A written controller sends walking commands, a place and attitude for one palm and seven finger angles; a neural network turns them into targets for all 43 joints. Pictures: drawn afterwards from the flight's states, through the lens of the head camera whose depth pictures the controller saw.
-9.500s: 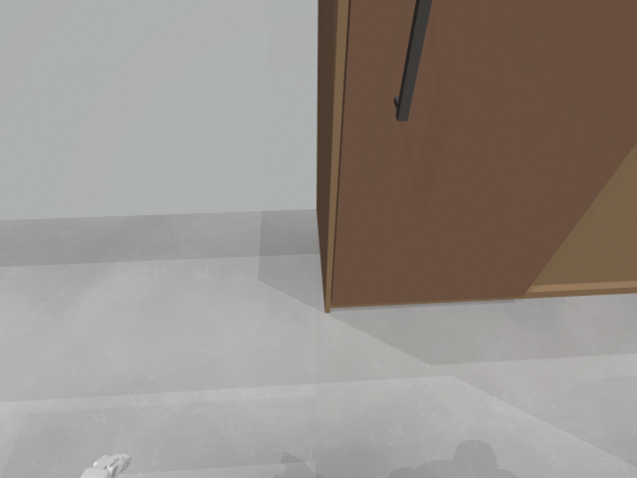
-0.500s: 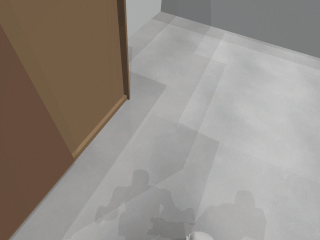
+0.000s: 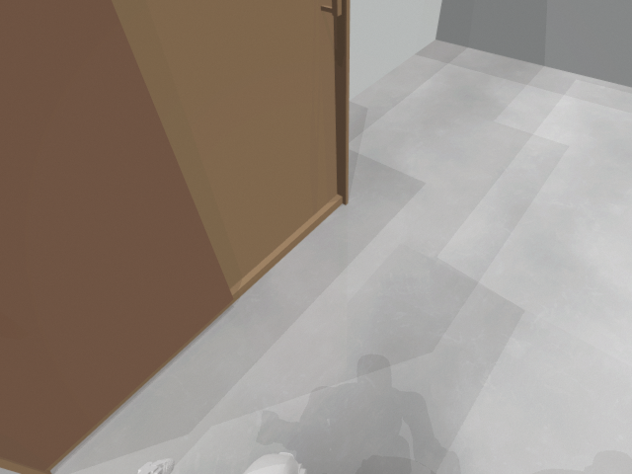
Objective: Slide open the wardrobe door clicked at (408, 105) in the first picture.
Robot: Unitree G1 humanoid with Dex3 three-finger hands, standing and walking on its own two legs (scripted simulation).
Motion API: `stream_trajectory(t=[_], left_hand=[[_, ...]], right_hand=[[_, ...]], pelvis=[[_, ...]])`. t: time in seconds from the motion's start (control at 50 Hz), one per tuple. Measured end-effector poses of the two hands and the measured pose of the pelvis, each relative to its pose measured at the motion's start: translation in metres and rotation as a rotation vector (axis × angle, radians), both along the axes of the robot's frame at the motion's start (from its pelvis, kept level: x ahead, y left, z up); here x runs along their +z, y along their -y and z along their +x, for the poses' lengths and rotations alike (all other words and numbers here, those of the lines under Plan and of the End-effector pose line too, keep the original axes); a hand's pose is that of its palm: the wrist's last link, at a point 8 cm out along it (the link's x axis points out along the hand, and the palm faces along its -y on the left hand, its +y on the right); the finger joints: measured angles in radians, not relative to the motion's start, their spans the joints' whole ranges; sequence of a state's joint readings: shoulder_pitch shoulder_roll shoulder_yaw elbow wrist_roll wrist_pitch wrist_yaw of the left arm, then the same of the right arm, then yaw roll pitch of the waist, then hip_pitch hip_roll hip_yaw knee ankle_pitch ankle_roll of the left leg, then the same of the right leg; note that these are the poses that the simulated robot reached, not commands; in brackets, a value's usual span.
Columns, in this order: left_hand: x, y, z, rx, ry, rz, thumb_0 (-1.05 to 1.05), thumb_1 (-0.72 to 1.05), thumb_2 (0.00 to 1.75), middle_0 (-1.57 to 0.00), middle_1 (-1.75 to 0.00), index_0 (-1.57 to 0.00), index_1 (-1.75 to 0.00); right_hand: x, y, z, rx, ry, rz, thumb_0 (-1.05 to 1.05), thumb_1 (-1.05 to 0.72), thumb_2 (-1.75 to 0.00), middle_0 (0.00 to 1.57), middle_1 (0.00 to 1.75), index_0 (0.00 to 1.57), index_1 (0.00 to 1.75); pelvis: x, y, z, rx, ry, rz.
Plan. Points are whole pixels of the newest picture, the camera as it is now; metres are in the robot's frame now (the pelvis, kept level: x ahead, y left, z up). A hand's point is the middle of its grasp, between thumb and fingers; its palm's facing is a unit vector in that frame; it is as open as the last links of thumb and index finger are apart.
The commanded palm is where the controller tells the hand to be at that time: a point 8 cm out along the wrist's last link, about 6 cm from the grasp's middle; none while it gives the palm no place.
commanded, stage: turn to face it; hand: left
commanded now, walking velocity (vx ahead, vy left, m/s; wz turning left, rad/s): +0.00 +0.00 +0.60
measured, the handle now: out of the picture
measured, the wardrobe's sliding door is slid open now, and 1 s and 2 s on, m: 0.00 0.00 0.00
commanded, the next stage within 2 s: take the last steps up to it in 1.24 s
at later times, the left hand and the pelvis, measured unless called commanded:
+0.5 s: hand out of the picture -0.02 +0.30 -0.18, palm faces +0.35 -0.90 -0.25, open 7.4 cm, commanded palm none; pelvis -0.02 +0.07 +0.00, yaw +19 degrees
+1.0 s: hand out of the picture -0.04 +0.24 -0.14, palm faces +0.57 -0.76 -0.31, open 7.4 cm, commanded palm none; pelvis -0.01 +0.01 +0.00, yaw +37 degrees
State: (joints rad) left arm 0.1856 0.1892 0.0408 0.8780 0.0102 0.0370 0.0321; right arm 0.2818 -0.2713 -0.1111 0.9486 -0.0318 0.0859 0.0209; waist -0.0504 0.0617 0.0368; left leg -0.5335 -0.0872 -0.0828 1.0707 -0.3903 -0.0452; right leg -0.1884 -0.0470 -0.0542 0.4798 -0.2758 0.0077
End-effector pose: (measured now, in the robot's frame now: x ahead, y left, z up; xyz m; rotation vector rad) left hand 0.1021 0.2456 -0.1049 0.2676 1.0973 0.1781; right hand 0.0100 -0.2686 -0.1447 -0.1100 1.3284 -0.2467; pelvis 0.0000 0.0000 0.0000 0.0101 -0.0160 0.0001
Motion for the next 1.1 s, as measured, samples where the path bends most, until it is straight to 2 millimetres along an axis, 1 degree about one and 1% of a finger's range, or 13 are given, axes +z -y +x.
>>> stream_trajectory(t=[0.1,0.18,0.3,0.36,0.42,0.5,0.62,0.74,0.84,0.88,0.98,1.04,1.1], left_hand=[[-0.005,-0.007,-0.041,0.089,-0.042,-0.012,0.01,0.9,0.9,-0.2,-0.3,-0.2,-0.3],[-0.016,-0.018,-0.075,0.164,-0.082,-0.037,0.01,0.9,0.9,-0.2,-0.3,-0.2,-0.3],[-0.049,-0.055,-0.133,0.293,-0.168,-0.084,0.01,0.9,0.9,-0.2,-0.3,-0.2,-0.3],[-0.058,-0.074,-0.155,0.348,-0.228,-0.087,0.01,0.9,0.9,-0.2,-0.3,-0.2,-0.3],[-0.051,-0.087,-0.161,0.383,-0.233,-0.087,0.01,0.9,0.9,-0.2,-0.3,-0.2,-0.29],[-0.037,-0.1,-0.15,0.408,-0.15,-0.083,0.01,0.91,0.9,-0.2,-0.3,-0.19,-0.29],[-0.021,-0.107,-0.124,0.436,-0.011,-0.061,0.01,0.9,0.9,-0.2,-0.3,-0.19,-0.29],[-0.007,-0.097,-0.104,0.457,0.08,-0.035,0.01,0.9,0.9,-0.2,-0.3,-0.2,-0.29],[-0.001,-0.074,-0.107,0.496,0.117,0.005,0.01,0.9,0.9,-0.2,-0.3,-0.2,-0.3],[-0.001,-0.063,-0.119,0.517,0.111,0.025,0.01,0.9,0.9,-0.2,-0.3,-0.2,-0.3],[0.004,-0.031,-0.167,0.612,0.028,0.019,0.01,0.9,0.9,-0.2,-0.3,-0.2,-0.3],[0.001,-0.015,-0.196,0.671,-0.021,0.002,0.01,0.9,0.9,-0.2,-0.3,-0.2,-0.3],[-0.005,-0.001,-0.225,0.73,-0.058,-0.023,0.01,0.9,0.9,-0.2,-0.3,-0.2,-0.3]], right_hand=[[0.005,0.004,0.024,0.089,0.003,-0.015,0.01,-0.91,-0.89,0.19,0.3,0.19,0.29],[0.009,-0.009,0.054,0.18,0.002,-0.033,0.01,-0.91,-0.89,0.19,0.3,0.19,0.29],[0.013,-0.058,0.119,0.349,0.099,-0.08,0.01,-0.91,-0.89,0.19,0.3,0.19,0.29],[0.022,-0.087,0.14,0.409,0.161,-0.083,0.01,-0.91,-0.89,0.19,0.3,0.19,0.29],[0.033,-0.109,0.148,0.448,0.19,-0.084,0.0,-0.91,-0.89,0.2,0.3,0.2,0.3],[0.037,-0.128,0.148,0.491,0.18,-0.066,0.0,-0.9,-0.89,0.2,0.3,0.2,0.3],[0.031,-0.138,0.137,0.529,0.139,-0.029,0.0,-0.9,-0.89,0.2,0.3,0.2,0.3],[0.019,-0.121,0.125,0.547,0.074,-0.007,0.0,-0.9,-0.89,0.2,0.3,0.2,0.3],[0.0,-0.095,0.126,0.571,0.023,0.01,0.01,-0.9,-0.89,0.2,0.3,0.2,0.3],[-0.007,-0.085,0.131,0.583,0.013,0.014,0.01,-0.9,-0.89,0.2,0.3,0.2,0.3],[-0.005,-0.075,0.149,0.647,0.004,0.01,0.01,-0.91,-0.89,0.2,0.3,0.2,0.3],[-0.002,-0.077,0.158,0.69,0.005,0.006,0.01,-0.91,-0.89,0.2,0.3,0.2,0.3],[0.001,-0.087,0.167,0.744,0.0,-0.005,0.01,-0.91,-0.89,0.19,0.3,0.19,0.29]], pelvis=[[0.001,-0.002,-0.003,0.079,0.008,0.01],[-0.001,-0.013,-0.005,0.137,0.001,0.012],[-0.017,-0.045,-0.01,0.222,-0.02,-0.012],[-0.018,-0.056,-0.013,0.244,-0.022,-0.01],[-0.009,-0.064,-0.014,0.276,-0.021,-0.036],[0.0,-0.07,-0.015,0.327,-0.016,-0.053],[0.004,-0.069,-0.017,0.404,-0.004,-0.052],[0.002,-0.054,-0.016,0.478,-0.004,-0.042],[-0.006,-0.03,-0.012,0.542,-0.018,-0.023],[-0.009,-0.021,-0.012,0.563,-0.012,-0.019],[-0.002,-0.012,-0.014,0.634,0.003,0.012],[0.0,-0.01,-0.015,0.674,0.005,0.023],[0.001,-0.011,-0.019,0.71,0.002,0.027]])
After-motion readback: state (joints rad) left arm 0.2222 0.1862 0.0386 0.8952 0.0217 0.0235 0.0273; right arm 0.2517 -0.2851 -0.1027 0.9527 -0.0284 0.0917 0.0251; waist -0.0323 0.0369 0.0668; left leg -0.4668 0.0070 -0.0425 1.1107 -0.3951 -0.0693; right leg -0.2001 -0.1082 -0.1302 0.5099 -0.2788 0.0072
